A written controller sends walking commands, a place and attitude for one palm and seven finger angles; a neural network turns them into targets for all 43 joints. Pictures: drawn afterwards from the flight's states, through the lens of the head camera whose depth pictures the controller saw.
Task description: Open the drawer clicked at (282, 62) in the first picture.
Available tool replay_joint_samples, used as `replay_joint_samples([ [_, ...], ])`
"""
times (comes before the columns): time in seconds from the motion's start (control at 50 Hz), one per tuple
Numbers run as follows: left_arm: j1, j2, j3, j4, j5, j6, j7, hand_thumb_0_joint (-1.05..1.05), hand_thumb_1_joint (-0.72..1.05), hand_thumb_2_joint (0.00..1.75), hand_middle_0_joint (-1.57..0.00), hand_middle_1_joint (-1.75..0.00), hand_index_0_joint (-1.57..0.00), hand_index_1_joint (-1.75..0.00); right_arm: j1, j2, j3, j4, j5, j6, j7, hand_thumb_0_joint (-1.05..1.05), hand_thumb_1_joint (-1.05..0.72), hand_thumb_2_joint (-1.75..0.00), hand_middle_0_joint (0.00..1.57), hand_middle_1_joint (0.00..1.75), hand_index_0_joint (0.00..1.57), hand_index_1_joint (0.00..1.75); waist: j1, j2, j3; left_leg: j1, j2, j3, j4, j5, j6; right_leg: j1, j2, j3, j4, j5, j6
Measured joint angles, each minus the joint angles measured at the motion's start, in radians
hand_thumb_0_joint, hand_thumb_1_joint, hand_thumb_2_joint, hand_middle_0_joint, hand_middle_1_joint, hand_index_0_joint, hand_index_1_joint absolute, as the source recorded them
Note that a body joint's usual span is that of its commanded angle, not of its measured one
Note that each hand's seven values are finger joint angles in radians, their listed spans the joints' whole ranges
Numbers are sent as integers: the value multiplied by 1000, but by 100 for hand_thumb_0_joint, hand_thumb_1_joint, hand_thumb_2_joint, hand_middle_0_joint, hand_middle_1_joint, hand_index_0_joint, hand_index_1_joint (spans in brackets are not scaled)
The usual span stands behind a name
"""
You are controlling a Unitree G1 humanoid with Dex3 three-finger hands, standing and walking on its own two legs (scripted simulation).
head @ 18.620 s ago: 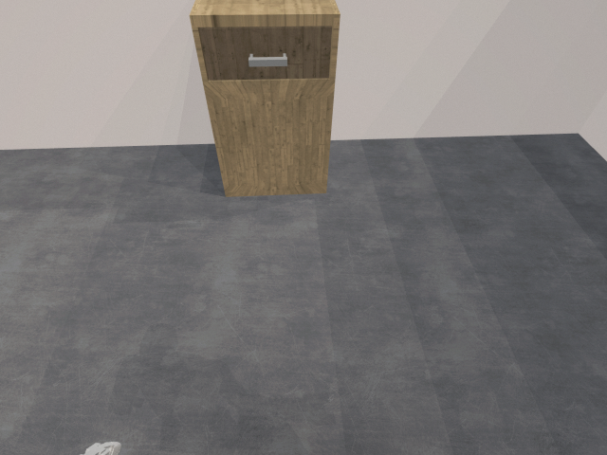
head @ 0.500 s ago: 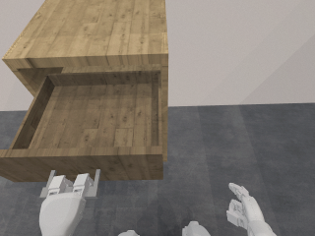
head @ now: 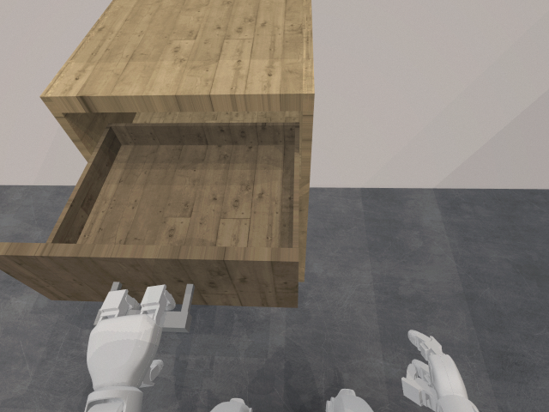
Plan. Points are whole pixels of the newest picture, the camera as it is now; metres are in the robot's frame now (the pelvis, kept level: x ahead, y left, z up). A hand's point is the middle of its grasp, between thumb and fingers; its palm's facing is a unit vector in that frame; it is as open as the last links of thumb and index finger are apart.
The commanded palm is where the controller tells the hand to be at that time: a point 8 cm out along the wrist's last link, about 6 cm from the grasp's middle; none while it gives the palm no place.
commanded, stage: open the thumb to release the handle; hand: left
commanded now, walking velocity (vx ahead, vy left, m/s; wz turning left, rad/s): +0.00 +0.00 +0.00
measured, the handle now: (148, 305) +0.27 +0.22 -0.02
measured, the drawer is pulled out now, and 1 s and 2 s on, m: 0.30 0.30 0.30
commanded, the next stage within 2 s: lift the hand off the handle in 0.10 s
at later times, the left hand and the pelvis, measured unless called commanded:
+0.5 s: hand (151, 339) +0.22 +0.21 -0.03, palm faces +0.01 -0.07 -1.00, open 13.7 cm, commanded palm +0.20 +0.21 +0.02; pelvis -0.01 +0.00 +0.00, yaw +0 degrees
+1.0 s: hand (143, 333) +0.22 +0.21 +0.00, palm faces +0.02 -0.09 -1.00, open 13.8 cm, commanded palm +0.19 +0.20 +0.06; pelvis +0.00 +0.00 +0.02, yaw +0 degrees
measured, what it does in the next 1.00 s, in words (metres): stands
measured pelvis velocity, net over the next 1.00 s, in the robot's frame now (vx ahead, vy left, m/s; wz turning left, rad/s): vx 0.00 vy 0.00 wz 0.00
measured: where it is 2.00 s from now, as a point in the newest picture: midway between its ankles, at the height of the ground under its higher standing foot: outside the picture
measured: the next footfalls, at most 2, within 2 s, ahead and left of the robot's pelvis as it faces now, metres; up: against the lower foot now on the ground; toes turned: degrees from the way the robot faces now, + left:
none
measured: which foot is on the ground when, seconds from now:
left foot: down 0.00-1.00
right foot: down 0.00-1.00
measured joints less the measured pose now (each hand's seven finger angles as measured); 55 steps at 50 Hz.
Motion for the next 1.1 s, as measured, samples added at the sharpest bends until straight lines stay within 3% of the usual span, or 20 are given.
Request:
replay_joint_samples([
  [0.14, -19, -7, -1, 26, 13, -8, 27, 0, -31, 38, -31, -120, -33, -122, -13, -1, -7, 1, -2, 1, 5, 1, -90, -89, 21, 30, 20, 30, 4, 0, -2, -9, -1, 0, 18, -5, 1, -8, -1, 1, 16, -3, 1],
  [0.28, -48, -21, -30, 42, 12, 24, 28, 0, -45, 32, -31, -119, -32, -120, -14, -3, -7, 13, 1, 7, -1, 1, -90, -89, 21, 30, 20, 30, 7, 3, 5, 0, -5, -3, 10, 3, 3, 3, -4, -1, 7, 3, 1],
  [0.44, -101, -15, -23, 85, 14, 28, 24, 0, -48, 30, -31, -120, -32, -120, -10, 5, -2, 31, 7, 7, -15, 1, -90, -89, 21, 30, 20, 30, 2, -5, 8, 6, -3, -1, -7, 14, 0, 7, -2, 0, -7, 12, -1],
  [0.72, -76, -9, -21, 40, -9, 38, 7, 0, -49, 30, -32, -120, -33, -121, 2, -6, -10, 33, 12, 14, -18, 1, -90, -89, 21, 30, 20, 30, -1, 5, 16, 49, -3, 2, -47, 28, -1, 47, 0, 3, -42, 24, -2],
  [1.1, -48, -2, -38, -33, -24, 44, -51, 0, -49, 30, -31, -120, -33, -121, -16, -4, -1, 7, 18, 30, -6, 1, -90, -89, 20, 30, 20, 30, 20, 11, 41, 171, -5, 2, -154, 65, -1, 168, 0, 1, -138, 52, -1],
])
